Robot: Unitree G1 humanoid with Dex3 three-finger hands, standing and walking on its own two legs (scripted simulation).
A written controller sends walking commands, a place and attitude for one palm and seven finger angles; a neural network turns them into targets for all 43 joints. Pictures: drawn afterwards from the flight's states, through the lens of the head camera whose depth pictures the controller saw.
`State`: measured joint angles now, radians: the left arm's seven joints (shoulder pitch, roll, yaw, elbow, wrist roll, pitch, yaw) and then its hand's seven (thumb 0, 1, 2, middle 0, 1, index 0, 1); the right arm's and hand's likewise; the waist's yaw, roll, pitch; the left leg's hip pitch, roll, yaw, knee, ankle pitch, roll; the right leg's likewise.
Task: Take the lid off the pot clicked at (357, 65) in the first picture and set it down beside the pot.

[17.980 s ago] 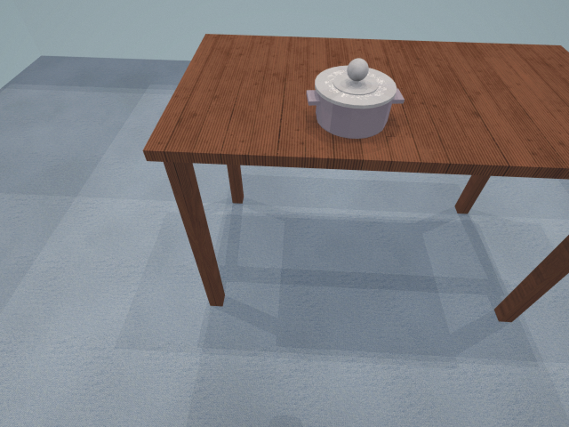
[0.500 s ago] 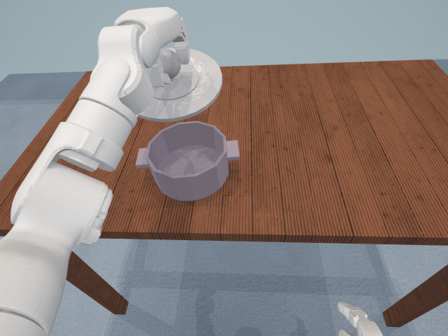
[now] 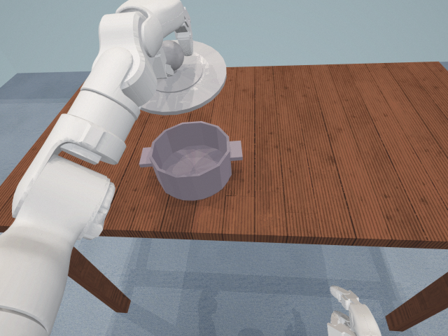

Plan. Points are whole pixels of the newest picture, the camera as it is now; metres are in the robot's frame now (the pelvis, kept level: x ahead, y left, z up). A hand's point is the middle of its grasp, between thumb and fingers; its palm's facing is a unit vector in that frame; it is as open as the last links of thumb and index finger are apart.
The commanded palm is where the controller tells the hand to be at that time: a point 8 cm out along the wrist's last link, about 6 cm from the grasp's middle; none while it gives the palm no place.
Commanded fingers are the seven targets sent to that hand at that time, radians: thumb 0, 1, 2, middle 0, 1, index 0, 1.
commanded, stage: move the lid sideways beside the pot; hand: left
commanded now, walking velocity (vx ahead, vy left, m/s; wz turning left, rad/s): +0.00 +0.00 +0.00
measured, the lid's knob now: (169, 55) +0.49 +0.09 +0.28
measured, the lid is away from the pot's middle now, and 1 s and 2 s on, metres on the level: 0.02 0.15 0.24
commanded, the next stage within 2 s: lower the lid onto the table in 1.94 s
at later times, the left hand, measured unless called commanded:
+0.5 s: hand (121, 60) +0.46 +0.16 +0.29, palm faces -0.11 -0.03 -0.99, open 7.8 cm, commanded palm +0.43 +0.17 +0.35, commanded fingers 0.00 0.57 1.09 -0.93 -1.00 -0.86 -0.98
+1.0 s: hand (76, 67) +0.45 +0.23 +0.29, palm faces -0.13 -0.02 -0.99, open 7.9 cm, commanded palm +0.43 +0.23 +0.35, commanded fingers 0.00 0.57 1.09 -0.93 -1.00 -0.86 -0.98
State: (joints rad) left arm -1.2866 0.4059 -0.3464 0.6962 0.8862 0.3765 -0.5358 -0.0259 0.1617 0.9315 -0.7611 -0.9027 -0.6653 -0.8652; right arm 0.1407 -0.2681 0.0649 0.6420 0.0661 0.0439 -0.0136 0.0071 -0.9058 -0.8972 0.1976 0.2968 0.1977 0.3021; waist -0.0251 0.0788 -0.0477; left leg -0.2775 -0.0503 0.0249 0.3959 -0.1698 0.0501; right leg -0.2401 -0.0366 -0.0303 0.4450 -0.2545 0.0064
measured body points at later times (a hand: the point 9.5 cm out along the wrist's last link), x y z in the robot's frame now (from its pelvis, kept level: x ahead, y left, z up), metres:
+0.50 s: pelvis +0.00 +0.00 +0.00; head +0.01 -0.02 +0.45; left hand +0.46 +0.16 +0.34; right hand +0.14 -0.25 -0.11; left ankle +0.02 +0.09 -0.74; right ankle -0.02 -0.12 -0.74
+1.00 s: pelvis -0.01 +0.01 +0.00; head +0.01 -0.01 +0.45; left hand +0.45 +0.23 +0.34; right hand +0.14 -0.24 -0.11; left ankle +0.02 +0.09 -0.74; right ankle -0.02 -0.12 -0.74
